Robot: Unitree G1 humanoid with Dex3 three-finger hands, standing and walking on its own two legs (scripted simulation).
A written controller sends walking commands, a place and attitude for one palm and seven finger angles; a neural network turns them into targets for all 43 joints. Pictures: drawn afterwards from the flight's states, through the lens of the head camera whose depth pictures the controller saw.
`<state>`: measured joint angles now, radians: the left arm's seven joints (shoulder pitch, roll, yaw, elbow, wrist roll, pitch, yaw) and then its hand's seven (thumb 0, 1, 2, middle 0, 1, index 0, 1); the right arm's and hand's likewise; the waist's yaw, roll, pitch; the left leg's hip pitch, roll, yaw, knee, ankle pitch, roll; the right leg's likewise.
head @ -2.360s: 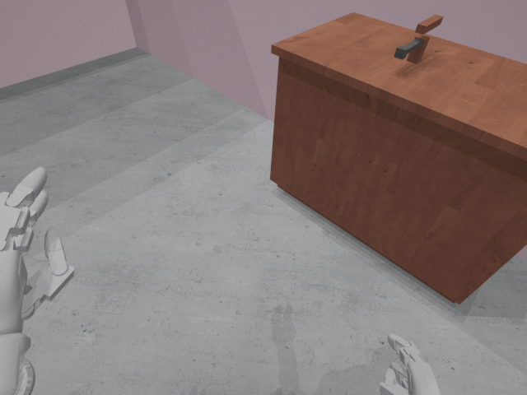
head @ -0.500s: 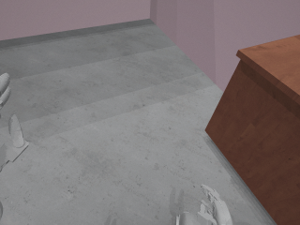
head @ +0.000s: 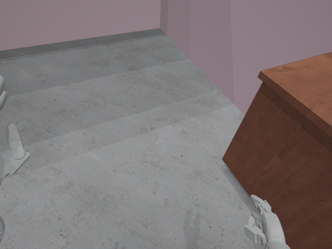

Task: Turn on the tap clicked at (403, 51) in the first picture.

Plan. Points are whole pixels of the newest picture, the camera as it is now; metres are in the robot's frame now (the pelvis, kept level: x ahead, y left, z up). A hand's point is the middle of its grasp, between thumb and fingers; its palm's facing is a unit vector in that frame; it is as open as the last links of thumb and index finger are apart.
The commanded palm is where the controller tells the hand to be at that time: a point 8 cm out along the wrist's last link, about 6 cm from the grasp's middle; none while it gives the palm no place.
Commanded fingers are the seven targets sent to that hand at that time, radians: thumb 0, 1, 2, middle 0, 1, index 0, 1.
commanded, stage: turn to face it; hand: left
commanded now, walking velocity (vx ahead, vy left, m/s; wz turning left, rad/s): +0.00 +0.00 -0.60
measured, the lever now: out of the picture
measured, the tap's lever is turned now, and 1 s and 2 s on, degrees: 0 0 0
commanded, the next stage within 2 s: none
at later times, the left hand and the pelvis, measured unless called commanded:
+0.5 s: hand (125, 140) +0.26 +0.11 +0.18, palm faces +0.10 -0.81 -0.58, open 7.4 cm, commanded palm +0.22 +0.17 +0.19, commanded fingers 0.00 0.90 0.90 -0.20 -0.30 -0.20 -0.30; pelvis -0.02 -0.05 +0.01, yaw -17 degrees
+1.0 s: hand (137, 151) +0.24 +0.08 +0.19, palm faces -0.05 -0.92 -0.39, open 7.4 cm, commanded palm +0.22 +0.13 +0.19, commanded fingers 0.00 0.90 0.90 -0.20 -0.30 -0.20 -0.30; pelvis -0.07 -0.01 +0.01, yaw -34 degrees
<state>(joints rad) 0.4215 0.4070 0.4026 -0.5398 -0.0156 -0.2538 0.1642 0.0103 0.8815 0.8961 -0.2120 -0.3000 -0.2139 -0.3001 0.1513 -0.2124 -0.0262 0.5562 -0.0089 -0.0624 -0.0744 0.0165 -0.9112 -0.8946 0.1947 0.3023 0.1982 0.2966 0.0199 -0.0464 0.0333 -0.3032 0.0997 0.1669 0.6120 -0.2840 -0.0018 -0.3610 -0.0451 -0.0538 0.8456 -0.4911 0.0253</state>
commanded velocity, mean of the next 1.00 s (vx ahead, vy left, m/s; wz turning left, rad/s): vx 0.00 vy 0.00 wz -0.60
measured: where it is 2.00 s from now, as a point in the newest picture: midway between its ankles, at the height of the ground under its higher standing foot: outside the picture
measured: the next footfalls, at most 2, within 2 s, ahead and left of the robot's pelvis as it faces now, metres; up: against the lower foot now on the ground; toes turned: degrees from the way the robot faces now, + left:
right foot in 0.26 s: +0.06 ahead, -0.13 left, +0.00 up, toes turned -17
left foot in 0.80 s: +0.03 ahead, +0.10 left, +0.00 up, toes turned -21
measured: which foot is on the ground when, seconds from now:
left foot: down 0.00-0.28, up 0.30-0.78, down 0.80-1.00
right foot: up 0.00-0.24, down 0.26-0.82, up 0.84-1.00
